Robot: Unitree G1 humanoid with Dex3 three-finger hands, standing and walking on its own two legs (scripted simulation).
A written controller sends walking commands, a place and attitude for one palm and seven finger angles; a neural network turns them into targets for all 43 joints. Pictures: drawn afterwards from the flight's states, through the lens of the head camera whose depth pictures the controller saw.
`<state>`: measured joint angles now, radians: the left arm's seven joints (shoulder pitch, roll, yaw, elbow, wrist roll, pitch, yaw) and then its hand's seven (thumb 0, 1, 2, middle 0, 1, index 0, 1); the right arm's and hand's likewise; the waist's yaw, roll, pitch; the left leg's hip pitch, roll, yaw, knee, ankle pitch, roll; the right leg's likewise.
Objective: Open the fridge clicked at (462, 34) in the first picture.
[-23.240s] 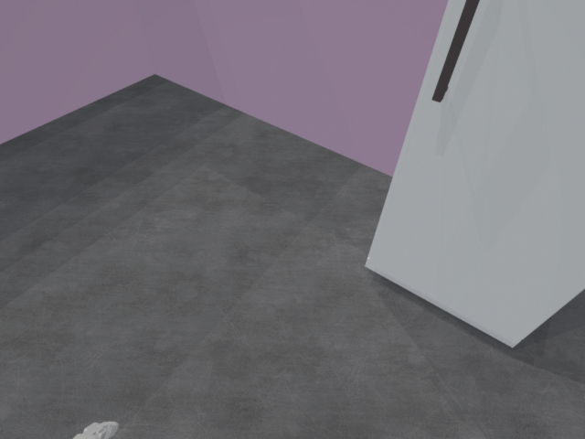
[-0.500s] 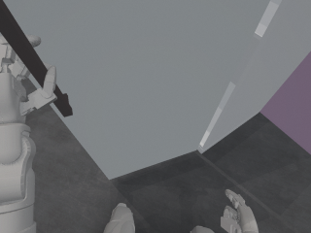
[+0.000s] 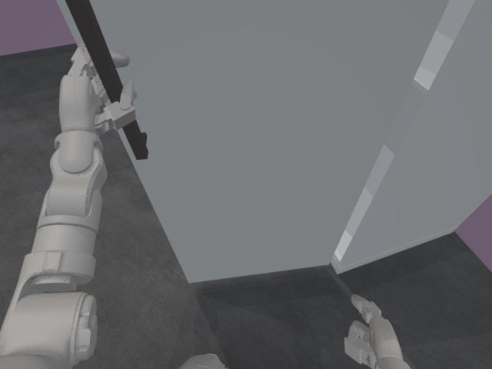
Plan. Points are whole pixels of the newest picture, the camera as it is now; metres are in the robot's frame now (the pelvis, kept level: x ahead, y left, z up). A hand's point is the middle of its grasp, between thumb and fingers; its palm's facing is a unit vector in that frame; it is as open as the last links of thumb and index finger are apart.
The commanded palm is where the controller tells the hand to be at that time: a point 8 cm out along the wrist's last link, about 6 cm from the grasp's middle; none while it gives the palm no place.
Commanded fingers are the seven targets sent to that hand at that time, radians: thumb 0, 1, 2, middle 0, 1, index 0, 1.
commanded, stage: stop walking and hold the door back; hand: left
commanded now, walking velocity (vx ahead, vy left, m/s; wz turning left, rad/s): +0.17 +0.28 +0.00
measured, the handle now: (110, 67) +0.46 +0.25 +0.25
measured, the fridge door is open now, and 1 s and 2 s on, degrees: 78 76 73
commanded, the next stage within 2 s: loosen the grip on the handle in 1.42 s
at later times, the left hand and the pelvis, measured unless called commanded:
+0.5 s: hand (129, 86) +0.46 +0.23 +0.22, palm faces +0.24 -0.96 -0.14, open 5.5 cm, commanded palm +0.40 +0.29 +0.19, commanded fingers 0.00 0.90 0.90 -0.45 -1.40 -0.45 -1.40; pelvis -0.02 +0.04 +0.01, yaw -2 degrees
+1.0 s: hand (123, 101) +0.43 +0.23 +0.21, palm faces +0.13 -0.97 -0.20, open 6.0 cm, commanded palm +0.41 +0.30 +0.19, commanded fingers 0.00 0.90 0.90 -0.45 -1.40 -0.45 -1.40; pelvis -0.03 +0.07 +0.01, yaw -6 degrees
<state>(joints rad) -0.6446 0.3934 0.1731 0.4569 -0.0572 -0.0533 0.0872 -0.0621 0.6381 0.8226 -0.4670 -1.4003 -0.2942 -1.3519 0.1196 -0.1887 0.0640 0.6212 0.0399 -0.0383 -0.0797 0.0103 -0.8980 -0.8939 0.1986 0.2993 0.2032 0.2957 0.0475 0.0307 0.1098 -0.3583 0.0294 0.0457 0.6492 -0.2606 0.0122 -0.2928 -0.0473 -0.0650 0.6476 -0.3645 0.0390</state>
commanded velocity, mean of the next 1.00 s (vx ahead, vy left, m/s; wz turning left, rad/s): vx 0.04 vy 0.05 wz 0.00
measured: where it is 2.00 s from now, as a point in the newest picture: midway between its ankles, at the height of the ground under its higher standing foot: outside the picture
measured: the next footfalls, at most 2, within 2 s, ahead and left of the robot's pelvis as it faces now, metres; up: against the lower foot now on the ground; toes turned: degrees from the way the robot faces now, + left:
left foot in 0.48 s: +0.04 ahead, +0.17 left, +0.00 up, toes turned -1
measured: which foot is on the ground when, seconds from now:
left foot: down 0.00-0.00, up 0.02-0.46, down 0.48-1.00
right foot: down 0.00-1.00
